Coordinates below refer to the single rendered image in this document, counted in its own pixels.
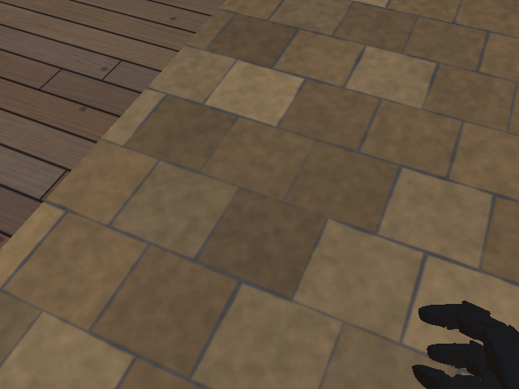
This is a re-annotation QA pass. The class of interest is robot right hand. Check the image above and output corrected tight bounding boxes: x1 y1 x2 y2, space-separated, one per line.
412 301 519 389

